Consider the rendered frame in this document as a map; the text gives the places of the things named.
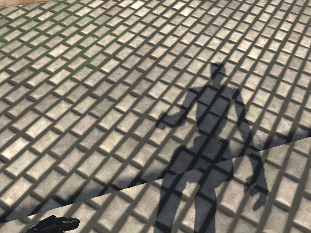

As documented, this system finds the left robot hand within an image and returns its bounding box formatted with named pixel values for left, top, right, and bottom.
left=24, top=215, right=80, bottom=233

